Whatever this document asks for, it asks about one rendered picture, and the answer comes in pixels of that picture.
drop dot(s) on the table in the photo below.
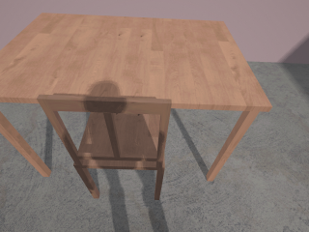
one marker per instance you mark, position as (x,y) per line
(194,63)

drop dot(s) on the chair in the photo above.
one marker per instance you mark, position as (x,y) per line
(121,133)

